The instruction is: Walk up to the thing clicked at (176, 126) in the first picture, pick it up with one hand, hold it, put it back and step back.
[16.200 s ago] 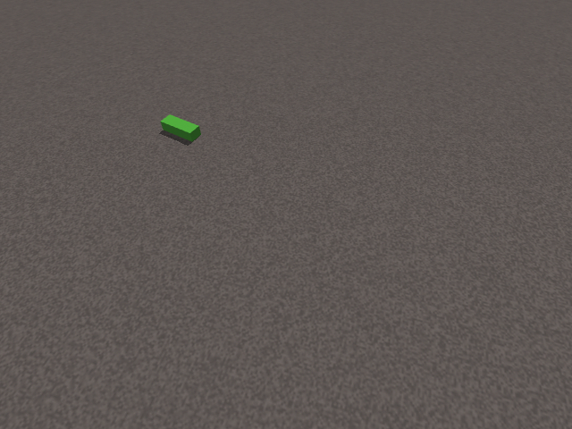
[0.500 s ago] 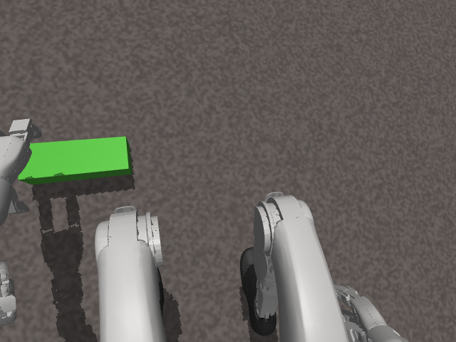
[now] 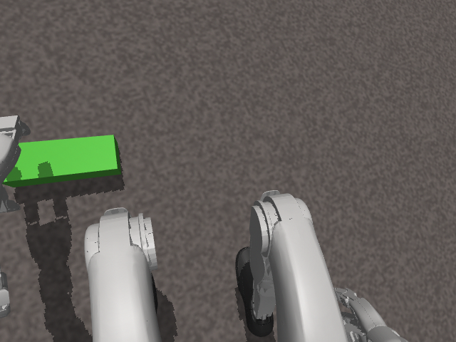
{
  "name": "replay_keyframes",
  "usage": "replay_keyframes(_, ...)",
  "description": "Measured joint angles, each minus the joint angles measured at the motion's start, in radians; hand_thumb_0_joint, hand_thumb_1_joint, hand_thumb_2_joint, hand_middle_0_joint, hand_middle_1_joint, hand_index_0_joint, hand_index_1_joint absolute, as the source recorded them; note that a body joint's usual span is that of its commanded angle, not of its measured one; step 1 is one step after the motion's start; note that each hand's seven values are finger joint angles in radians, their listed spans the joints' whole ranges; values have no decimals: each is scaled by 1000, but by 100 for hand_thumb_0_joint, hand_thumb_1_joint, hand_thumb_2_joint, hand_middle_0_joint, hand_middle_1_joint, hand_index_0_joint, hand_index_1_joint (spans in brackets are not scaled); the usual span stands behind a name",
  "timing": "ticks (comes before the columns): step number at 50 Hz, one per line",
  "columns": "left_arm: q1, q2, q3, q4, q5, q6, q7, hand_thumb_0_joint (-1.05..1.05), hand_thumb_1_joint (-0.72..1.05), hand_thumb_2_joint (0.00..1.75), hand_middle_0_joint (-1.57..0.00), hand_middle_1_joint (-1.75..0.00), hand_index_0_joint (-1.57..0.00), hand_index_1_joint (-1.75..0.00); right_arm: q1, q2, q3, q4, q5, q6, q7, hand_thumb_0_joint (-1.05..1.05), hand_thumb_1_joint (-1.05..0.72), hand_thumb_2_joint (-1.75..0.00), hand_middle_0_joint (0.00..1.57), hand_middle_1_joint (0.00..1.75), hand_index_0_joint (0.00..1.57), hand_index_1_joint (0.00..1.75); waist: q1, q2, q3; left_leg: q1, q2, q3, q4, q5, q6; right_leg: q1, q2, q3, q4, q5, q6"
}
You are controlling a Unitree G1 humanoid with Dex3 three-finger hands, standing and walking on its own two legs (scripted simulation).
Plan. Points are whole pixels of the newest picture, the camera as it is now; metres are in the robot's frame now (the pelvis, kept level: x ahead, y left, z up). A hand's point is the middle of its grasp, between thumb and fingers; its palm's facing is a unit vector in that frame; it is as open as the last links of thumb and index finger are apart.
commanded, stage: approach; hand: left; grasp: from above
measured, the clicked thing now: (64, 160) +0.45 +0.31 -0.29
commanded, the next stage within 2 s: rest palm in 1.38 s
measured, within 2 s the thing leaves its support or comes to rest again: neither
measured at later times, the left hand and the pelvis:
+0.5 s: hand (51, 136) +0.47 +0.29 -0.18, palm faces -0.39 -0.03 -0.92, open 14.2 cm; pelvis +0.00 +0.00 +0.00, yaw -1 degrees
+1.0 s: hand (29, 150) +0.44 +0.32 -0.16, palm faces -0.35 -0.05 -0.93, open 14.2 cm; pelvis +0.00 +0.01 +0.00, yaw -1 degrees
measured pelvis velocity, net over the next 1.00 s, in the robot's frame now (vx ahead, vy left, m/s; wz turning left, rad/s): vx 0.00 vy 0.01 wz -0.01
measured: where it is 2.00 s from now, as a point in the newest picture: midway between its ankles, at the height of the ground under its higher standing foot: (202, 317)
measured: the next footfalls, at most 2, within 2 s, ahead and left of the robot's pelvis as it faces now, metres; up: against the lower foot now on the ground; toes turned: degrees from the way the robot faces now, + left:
none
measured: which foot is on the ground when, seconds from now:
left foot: down 0.00-1.00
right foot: down 0.00-1.00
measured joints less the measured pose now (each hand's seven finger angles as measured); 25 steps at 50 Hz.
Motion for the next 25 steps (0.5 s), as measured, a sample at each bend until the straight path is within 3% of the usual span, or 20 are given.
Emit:
replay_keyframes(9, -77, -34, -105, 57, 12, 22, 35, 0, -51, 98, -7, -105, -8, -104, 4, 8, 20, 6, -5, -32, 6, 0, -91, -89, 21, 30, 20, 30, -34, -12, 10, -15, -2, -4, 10, 4, 0, -13, 1, -2, 7, 5, 3)
replay_keyframes(17, -127, -73, -47, 111, 53, 108, 128, 0, -52, 99, -7, -105, -8, -104, 23, 4, 41, -12, -3, -43, 9, 0, -91, -89, 21, 30, 20, 30, -107, 0, 8, -29, 6, -9, 20, -2, -3, -35, 11, -5, 13, 10, 0)
replay_keyframes(21, -160, -62, -32, 136, 36, 173, 130, 1, -53, 100, -8, -104, -8, -104, 35, -8, 56, -20, 3, -45, 11, 0, -91, -89, 21, 30, 20, 30, -127, 20, 15, -33, 12, -6, 15, -3, -3, -46, 15, -3, 11, 14, -1)
replay_keyframes(25, -174, -31, -16, 143, -13, 212, 81, 1, -54, 101, -7, -104, -7, -103, 45, -19, 71, -26, 11, -43, 14, 0, -91, -89, 21, 30, 20, 30, -126, 41, 34, -28, 15, -7, 11, -4, -1, -46, 18, -4, 7, 17, -1)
